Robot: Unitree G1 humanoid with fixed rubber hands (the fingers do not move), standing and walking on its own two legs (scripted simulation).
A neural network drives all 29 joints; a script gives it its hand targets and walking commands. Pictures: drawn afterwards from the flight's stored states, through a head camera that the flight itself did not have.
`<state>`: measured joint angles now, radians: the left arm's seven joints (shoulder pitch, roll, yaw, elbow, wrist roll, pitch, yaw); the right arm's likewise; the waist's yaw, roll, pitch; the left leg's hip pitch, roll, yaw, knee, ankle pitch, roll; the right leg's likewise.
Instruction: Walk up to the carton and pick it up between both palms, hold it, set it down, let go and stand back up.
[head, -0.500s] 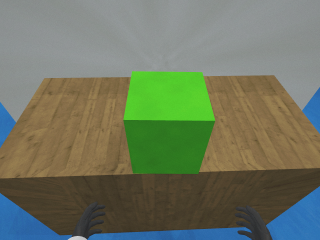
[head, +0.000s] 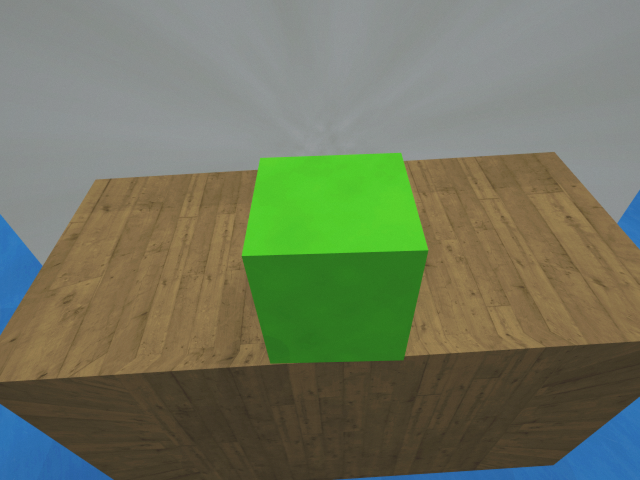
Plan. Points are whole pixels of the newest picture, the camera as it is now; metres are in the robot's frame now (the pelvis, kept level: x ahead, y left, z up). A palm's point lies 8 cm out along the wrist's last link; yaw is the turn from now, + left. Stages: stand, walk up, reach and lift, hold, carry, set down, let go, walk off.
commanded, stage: stand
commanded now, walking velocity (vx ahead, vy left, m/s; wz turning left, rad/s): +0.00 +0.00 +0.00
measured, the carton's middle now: (333, 261) +0.44 +0.02 +0.03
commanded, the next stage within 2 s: none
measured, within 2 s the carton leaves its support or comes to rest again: neither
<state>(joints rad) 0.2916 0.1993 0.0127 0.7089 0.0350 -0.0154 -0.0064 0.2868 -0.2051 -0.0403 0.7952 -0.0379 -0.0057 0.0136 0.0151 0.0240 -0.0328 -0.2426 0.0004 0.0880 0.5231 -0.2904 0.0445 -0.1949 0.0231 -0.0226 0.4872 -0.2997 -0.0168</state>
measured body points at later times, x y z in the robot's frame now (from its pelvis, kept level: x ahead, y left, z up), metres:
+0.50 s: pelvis +0.00 +0.01 +0.01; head -0.01 +0.00 +0.45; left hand +0.01 +0.23 -0.15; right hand -0.02 -0.22 -0.15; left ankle -0.01 +0.08 -0.74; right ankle -0.03 -0.11 -0.74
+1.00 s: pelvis -0.01 +0.02 +0.01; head -0.01 +0.03 +0.46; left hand -0.04 +0.22 -0.16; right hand -0.07 -0.17 -0.16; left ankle -0.01 +0.08 -0.74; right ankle -0.03 -0.11 -0.74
